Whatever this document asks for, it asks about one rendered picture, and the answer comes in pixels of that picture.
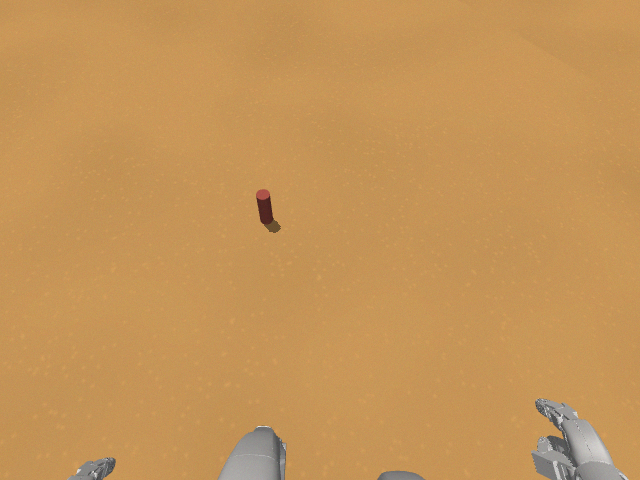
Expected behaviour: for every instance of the right robot arm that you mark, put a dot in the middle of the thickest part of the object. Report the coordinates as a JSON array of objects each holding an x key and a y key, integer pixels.
[{"x": 598, "y": 471}]

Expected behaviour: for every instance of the right robot hand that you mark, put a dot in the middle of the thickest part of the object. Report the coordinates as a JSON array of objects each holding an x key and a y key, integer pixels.
[{"x": 558, "y": 458}]

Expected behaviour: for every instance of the can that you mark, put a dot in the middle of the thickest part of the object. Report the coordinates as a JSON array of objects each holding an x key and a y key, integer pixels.
[{"x": 264, "y": 206}]

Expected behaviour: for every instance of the left robot hand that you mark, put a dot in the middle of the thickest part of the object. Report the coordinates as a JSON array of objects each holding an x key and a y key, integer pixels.
[{"x": 95, "y": 470}]

